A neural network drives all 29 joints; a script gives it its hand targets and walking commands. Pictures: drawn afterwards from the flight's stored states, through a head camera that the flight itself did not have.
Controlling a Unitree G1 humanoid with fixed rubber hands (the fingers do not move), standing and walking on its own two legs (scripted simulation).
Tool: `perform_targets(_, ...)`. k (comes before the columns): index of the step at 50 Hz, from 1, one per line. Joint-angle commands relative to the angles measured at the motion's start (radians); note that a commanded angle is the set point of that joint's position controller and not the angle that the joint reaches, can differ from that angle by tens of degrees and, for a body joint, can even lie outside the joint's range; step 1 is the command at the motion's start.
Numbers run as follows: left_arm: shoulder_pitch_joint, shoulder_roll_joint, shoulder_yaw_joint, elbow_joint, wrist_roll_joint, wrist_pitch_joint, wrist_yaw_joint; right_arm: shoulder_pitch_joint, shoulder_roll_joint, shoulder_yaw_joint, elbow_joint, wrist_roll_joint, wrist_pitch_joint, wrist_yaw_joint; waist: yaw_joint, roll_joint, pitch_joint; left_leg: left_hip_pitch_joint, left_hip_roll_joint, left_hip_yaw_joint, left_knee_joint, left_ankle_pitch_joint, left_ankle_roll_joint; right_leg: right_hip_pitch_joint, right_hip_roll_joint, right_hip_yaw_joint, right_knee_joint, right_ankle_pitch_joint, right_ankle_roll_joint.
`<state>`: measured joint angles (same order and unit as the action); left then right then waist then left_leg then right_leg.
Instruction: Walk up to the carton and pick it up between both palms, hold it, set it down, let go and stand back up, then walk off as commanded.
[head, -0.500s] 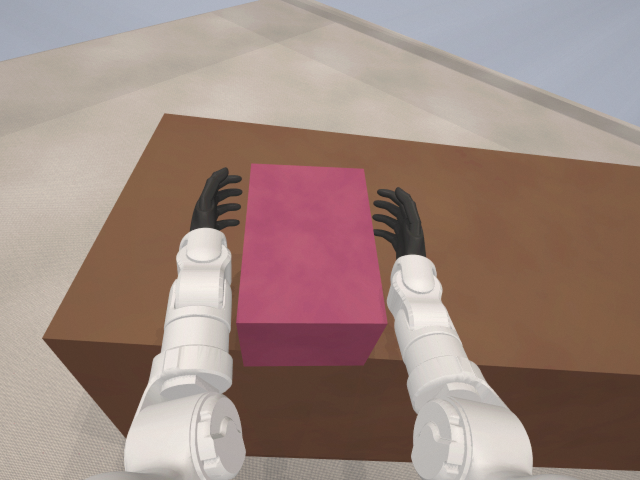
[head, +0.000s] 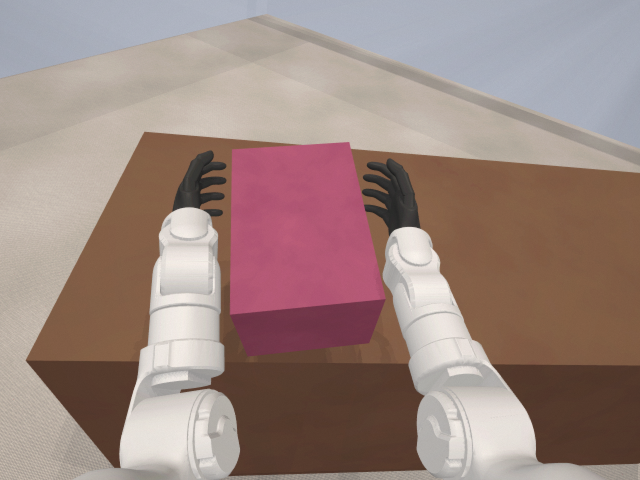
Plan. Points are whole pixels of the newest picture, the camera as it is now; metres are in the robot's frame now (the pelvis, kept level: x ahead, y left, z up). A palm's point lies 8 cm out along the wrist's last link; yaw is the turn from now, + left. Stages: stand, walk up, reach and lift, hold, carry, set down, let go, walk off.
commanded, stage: reach and lift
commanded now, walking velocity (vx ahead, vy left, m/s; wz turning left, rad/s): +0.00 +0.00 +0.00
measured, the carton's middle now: (300, 245) +0.40 +0.01 +0.08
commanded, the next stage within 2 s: hold in 1.04 s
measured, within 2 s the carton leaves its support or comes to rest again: neither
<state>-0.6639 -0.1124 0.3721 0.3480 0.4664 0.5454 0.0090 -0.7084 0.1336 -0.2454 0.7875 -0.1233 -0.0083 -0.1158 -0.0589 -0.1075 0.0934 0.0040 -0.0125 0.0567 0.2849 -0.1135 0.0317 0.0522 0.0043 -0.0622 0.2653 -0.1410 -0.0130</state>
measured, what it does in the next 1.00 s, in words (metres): stands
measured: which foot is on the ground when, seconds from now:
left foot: down 0.00-1.00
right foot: down 0.00-1.00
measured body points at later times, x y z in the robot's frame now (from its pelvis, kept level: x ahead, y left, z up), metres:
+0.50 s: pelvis +0.00 -0.01 +0.00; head -0.04 +0.02 +0.45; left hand +0.39 +0.14 +0.16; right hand +0.38 -0.12 +0.18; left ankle +0.04 +0.09 -0.75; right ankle +0.02 -0.11 -0.75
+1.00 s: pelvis -0.01 -0.01 +0.00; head -0.06 +0.03 +0.44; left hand +0.37 +0.15 +0.18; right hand +0.36 -0.12 +0.20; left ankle +0.04 +0.09 -0.75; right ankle +0.02 -0.11 -0.75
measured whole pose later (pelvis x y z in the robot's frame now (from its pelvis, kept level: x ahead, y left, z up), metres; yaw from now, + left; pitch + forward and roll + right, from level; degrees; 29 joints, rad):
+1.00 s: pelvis -0.01 -0.01 +0.00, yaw +0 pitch -14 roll +0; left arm -0.68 -0.09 0.40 0.18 0.50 0.72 -0.07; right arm -0.72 0.14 -0.12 0.61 -0.01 0.13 -0.19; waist -0.09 -0.10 0.14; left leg 0.07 0.00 0.05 0.27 -0.09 0.03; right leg 0.11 0.01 -0.07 0.26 -0.13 -0.02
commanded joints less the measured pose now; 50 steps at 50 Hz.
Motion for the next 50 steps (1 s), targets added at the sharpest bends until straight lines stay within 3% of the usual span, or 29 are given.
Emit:
perform_targets(1, -0.503, -0.506, -0.454, -0.154, -0.16, -0.045, -0.147, -0.59, 0.338, 0.317, -0.245, 0.062, -0.053, 0.081, -0.025, 0.145, -0.414, 0.269, 0.022, 0.002, 0.018, 0.27, -0.07, -0.055, 0.03, -0.061, -0.03, 0.127, 0.02)
perform_targets(2, -0.443, -0.494, -0.435, -0.125, -0.147, -0.035, -0.142, -0.595, 0.348, 0.355, -0.275, 0.073, -0.047, 0.069, -0.012, 0.127, -0.367, 0.252, 0.012, 0.006, 0.022, 0.284, -0.06, -0.01, 0.022, -0.057, -0.038, 0.174, 0.04)
perform_targets(3, -0.463, -0.509, -0.446, -0.102, -0.145, -0.029, -0.145, -0.618, 0.333, 0.335, -0.28, 0.067, -0.053, 0.065, -0.032, 0.136, -0.361, 0.248, 0.016, 0.008, 0.026, 0.277, -0.071, -0.031, 0.028, -0.067, -0.032, 0.152, 0.033)
perform_targets(5, -0.457, -0.49, -0.445, -0.128, -0.13, -0.013, -0.142, -0.599, 0.346, 0.366, -0.285, 0.084, -0.033, 0.058, -0.019, 0.127, -0.361, 0.262, 0.022, 0.006, 0.022, 0.248, -0.064, -0.036, 0.033, -0.065, -0.042, 0.125, 0.029)
perform_targets(6, -0.448, -0.455, -0.421, -0.079, -0.126, -0.008, -0.152, -0.593, 0.327, 0.343, -0.259, 0.073, -0.016, 0.059, -0.023, 0.093, -0.297, 0.215, 0.017, 0.017, -0.003, 0.168, -0.045, -0.05, 0.023, -0.063, -0.053, 0.072, 0.033)
perform_targets(8, -0.428, -0.439, -0.375, -0.07, -0.106, 0.022, -0.171, -0.61, 0.322, 0.323, -0.251, 0.077, -0.004, 0.058, -0.016, 0.105, -0.281, 0.208, 0.018, 0.017, -0.024, 0.096, -0.031, -0.033, 0.022, -0.067, -0.059, 0.023, 0.029)
perform_targets(9, -0.492, -0.449, -0.387, -0.095, -0.128, 0.008, -0.168, -0.595, 0.324, 0.322, -0.236, 0.071, 0.003, 0.066, -0.031, 0.075, -0.254, 0.178, 0.016, 0.023, -0.039, 0.05, -0.03, -0.053, 0.018, -0.071, -0.054, -0.003, 0.035)
perform_targets(10, -0.484, -0.427, -0.343, -0.086, -0.102, 0.017, -0.167, -0.631, 0.341, 0.31, -0.263, 0.069, -0.001, 0.067, -0.004, 0.081, -0.237, 0.161, 0.011, 0.025, -0.047, 0.026, -0.022, -0.066, 0.012, -0.062, -0.054, -0.015, 0.032)
perform_targets(12, -0.476, -0.42, -0.354, -0.099, -0.126, 0.014, -0.178, -0.607, 0.345, 0.342, -0.253, 0.074, 0.005, 0.062, 0.006, 0.064, -0.287, 0.168, 0.005, 0.032, -0.031, 0.067, -0.012, -0.041, 0.01, -0.053, -0.054, 0.034, 0.036)
perform_targets(13, -0.518, -0.438, -0.387, -0.109, -0.14, 0.011, -0.169, -0.653, 0.348, 0.35, -0.274, 0.084, -0.004, 0.06, -0.009, 0.107, -0.321, 0.203, 0.009, 0.027, -0.022, 0.097, -0.022, -0.062, 0.016, -0.062, -0.043, 0.055, 0.036)
perform_targets(14, -0.503, -0.421, -0.366, -0.116, -0.13, 0.012, -0.173, -0.609, 0.362, 0.361, -0.251, 0.093, 0.008, 0.062, 0.004, 0.064, -0.312, 0.188, 0.005, 0.03, -0.029, 0.086, -0.014, -0.048, 0.019, -0.058, -0.046, 0.047, 0.039)
perform_targets(16, -0.548, -0.42, -0.387, -0.124, -0.134, 0.015, -0.169, -0.605, 0.354, 0.317, -0.224, 0.079, 0.011, 0.059, -0.036, 0.112, -0.315, 0.207, 0.004, 0.034, -0.016, 0.071, -0.03, -0.063, 0.021, -0.063, -0.051, 0.028, 0.031)
perform_targets(18, -0.479, -0.429, -0.382, -0.112, -0.131, 0.012, -0.168, -0.598, 0.379, 0.356, -0.278, 0.083, 0.009, 0.058, -0.011, 0.095, -0.352, 0.215, 0.007, 0.025, -0.003, 0.143, -0.028, -0.035, 0.028, -0.066, -0.039, 0.092, 0.033)
perform_targets(21, -0.499, -0.424, -0.399, -0.127, -0.138, 0.021, -0.182, -0.541, 0.35, 0.348, -0.232, 0.094, 0.026, 0.038, -0.057, 0.122, -0.362, 0.199, -0.007, 0.03, 0.004, 0.157, -0.034, 0.01, 0.018, -0.062, -0.035, 0.158, 0.046)
perform_targets(23, -0.497, -0.413, -0.408, -0.175, -0.135, 0.023, -0.189, -0.539, 0.353, 0.378, -0.263, 0.11, 0.028, 0.033, -0.052, 0.122, -0.344, 0.218, -0.006, 0.03, 0.007, 0.19, -0.035, 0.023, 0.02, -0.069, -0.032, 0.186, 0.052)
perform_targets(24, -0.54, -0.399, -0.377, -0.143, -0.123, 0.024, -0.199, -0.53, 0.353, 0.335, -0.211, 0.097, 0.041, 0.037, -0.053, 0.121, -0.279, 0.183, -0.01, 0.033, -0.011, 0.116, -0.028, -0.004, 0.012, -0.065, -0.042, 0.113, 0.049)
perform_targets(25, -0.54, -0.427, -0.398, -0.165, -0.143, 0.03, -0.201, -0.56, 0.355, 0.349, -0.262, 0.1, 0.033, 0.032, -0.065, 0.125, -0.305, 0.197, -0.004, 0.034, -0.006, 0.149, -0.025, 0.01, 0.005, -0.064, -0.037, 0.159, 0.052)
perform_targets(26, -0.537, -0.392, -0.36, -0.174, -0.121, 0.019, -0.202, -0.561, 0.396, 0.38, -0.263, 0.104, 0.036, 0.03, -0.029, 0.091, -0.332, 0.184, -0.015, 0.042, -0.01, 0.131, -0.012, 0.037, 0.005, -0.055, -0.034, 0.169, 0.061)
perform_targets(29, -0.558, -0.433, -0.447, -0.252, -0.159, 0.035, -0.195, -0.588, 0.381, 0.409, -0.36, 0.126, 0.017, 0.016, -0.07, 0.161, -0.392, 0.235, -0.004, 0.026, 0.021, 0.254, -0.043, 0.044, 0.02, -0.073, -0.011, 0.23, 0.052)
perform_targets(30, -0.565, -0.442, -0.453, -0.238, -0.158, 0.036, -0.189, -0.646, 0.375, 0.421, -0.362, 0.157, 0.018, 0.017, -0.047, 0.162, -0.39, 0.244, 0.0, 0.019, 0.029, 0.269, -0.046, 0.023, 0.026, -0.069, -0.024, 0.196, 0.047)
perform_targets(32, -0.509, -0.414, -0.399, -0.198, -0.142, 0.048, -0.198, -0.599, 0.369, 0.422, -0.354, 0.145, 0.032, 0.011, -0.057, 0.11, -0.355, 0.246, -0.006, 0.027, 0.017, 0.229, -0.03, 0.028, 0.018, -0.07, -0.032, 0.209, 0.062)
perform_targets(33, -0.493, -0.369, -0.372, -0.183, -0.119, 0.054, -0.198, -0.583, 0.36, 0.443, -0.373, 0.142, 0.036, 0.014, -0.032, 0.091, -0.318, 0.197, -0.013, 0.032, 0.005, 0.192, -0.023, 0.047, 0.018, -0.063, -0.029, 0.202, 0.058)
perform_targets(35, -0.47, -0.416, -0.373, -0.187, -0.123, 0.073, -0.21, -0.621, 0.374, 0.441, -0.385, 0.156, 0.043, 0.008, -0.037, 0.077, -0.333, 0.216, -0.009, 0.036, 0.005, 0.207, -0.011, 0.056, 0.026, -0.064, -0.034, 0.199, 0.058)
perform_targets(39, -0.504, -0.371, -0.316, -0.166, -0.089, 0.095, -0.234, -0.56, 0.35, 0.397, -0.295, 0.142, 0.086, 0.006, -0.045, 0.086, -0.219, 0.177, -0.004, 0.04, -0.047, 0.047, 0.002, 0.011, 0.009, -0.059, -0.068, 0.044, 0.05)
perform_targets(41, -0.491, -0.354, -0.304, -0.2, -0.084, 0.1, -0.239, -0.543, 0.368, 0.406, -0.324, 0.142, 0.091, 0.011, -0.025, 0.067, -0.243, 0.185, -0.005, 0.057, -0.046, 0.056, 0.013, 0.024, 0.007, -0.053, -0.074, 0.054, 0.047)
perform_targets(42, -0.492, -0.363, -0.342, -0.239, -0.106, 0.099, -0.241, -0.507, 0.371, 0.419, -0.356, 0.131, 0.089, 0.009, -0.048, 0.073, -0.234, 0.189, -0.01, 0.057, -0.044, 0.09, 0.007, 0.033, 0.003, -0.059, -0.06, 0.097, 0.053)
perform_targets(44, -0.513, -0.36, -0.343, -0.239, -0.112, 0.105, -0.242, -0.525, 0.386, 0.428, -0.374, 0.142, 0.092, 0.01, -0.04, 0.086, -0.259, 0.172, -0.016, 0.064, -0.038, 0.083, 0.01, 0.052, 0.0, -0.046, -0.061, 0.096, 0.05)
perform_targets(48, -0.542, -0.395, -0.378, -0.236, -0.109, 0.129, -0.223, -0.598, 0.336, 0.381, -0.365, 0.155, 0.079, 0.026, -0.058, 0.135, -0.26, 0.164, 0.006, 0.051, -0.051, 0.012, -0.016, 0.015, 0.019, -0.07, -0.056, -0.003, 0.021)
perform_targets(50, -0.607, -0.425, -0.423, -0.237, -0.129, 0.12, -0.208, -0.617, 0.333, 0.351, -0.359, 0.145, 0.08, 0.035, -0.087, 0.174, -0.254, 0.16, 0.017, 0.031, -0.057, -0.028, -0.042, -0.02, 0.025, -0.078, -0.053, -0.046, 0.012)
